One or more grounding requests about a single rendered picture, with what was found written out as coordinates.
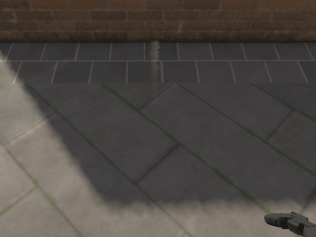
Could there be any robot right hand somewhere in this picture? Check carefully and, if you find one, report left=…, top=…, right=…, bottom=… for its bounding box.
left=264, top=211, right=316, bottom=237

